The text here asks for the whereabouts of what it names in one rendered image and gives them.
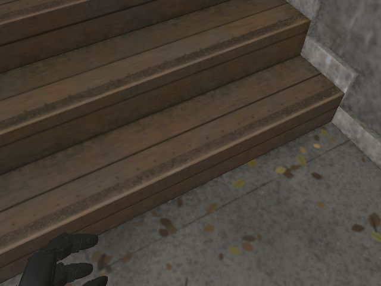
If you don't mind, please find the left robot hand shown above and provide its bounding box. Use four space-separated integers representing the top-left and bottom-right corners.
16 232 108 286

